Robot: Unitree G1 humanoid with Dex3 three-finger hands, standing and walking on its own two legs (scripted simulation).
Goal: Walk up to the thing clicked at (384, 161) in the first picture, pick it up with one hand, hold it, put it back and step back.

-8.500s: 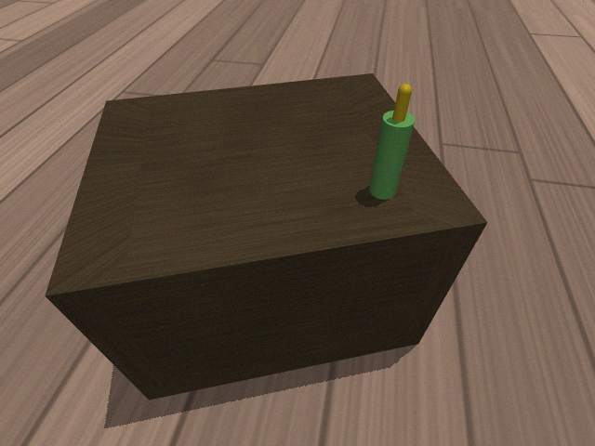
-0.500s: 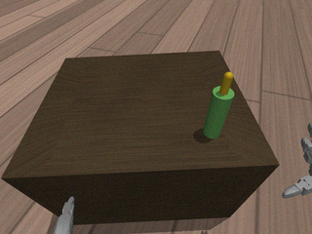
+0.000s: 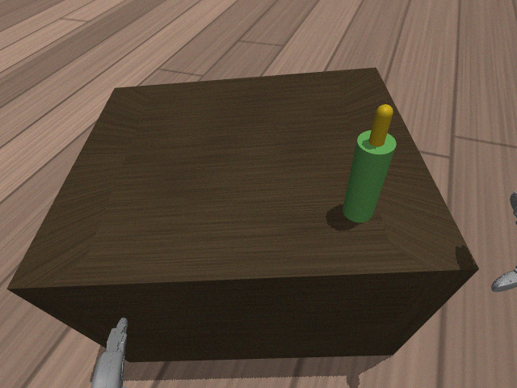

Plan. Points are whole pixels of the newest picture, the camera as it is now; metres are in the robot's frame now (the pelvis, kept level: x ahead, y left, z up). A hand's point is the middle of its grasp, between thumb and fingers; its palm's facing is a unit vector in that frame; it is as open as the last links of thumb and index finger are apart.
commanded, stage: go down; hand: right
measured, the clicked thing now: (369, 167) +0.51 -0.18 +0.03
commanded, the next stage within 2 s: none
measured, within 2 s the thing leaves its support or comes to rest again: neither
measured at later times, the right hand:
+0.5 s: hand (511, 201) +0.39 -0.35 +0.08, palm faces +0.13 +0.99 +0.02, open 17.6 cm
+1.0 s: hand (511, 188) +0.41 -0.36 +0.08, palm faces +0.12 +0.99 +0.02, open 17.5 cm
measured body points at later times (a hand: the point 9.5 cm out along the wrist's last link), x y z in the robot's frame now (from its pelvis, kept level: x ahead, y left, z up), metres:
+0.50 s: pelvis -0.01 +0.00 -0.02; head +0.06 -0.04 +0.42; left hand +0.14 +0.26 -0.07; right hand +0.37 -0.40 +0.08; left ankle +0.03 +0.15 -0.72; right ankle -0.01 -0.13 -0.72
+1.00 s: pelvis -0.01 +0.00 -0.03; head +0.08 -0.05 +0.41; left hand +0.14 +0.26 -0.07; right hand +0.40 -0.42 +0.08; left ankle +0.03 +0.15 -0.72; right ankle -0.01 -0.13 -0.72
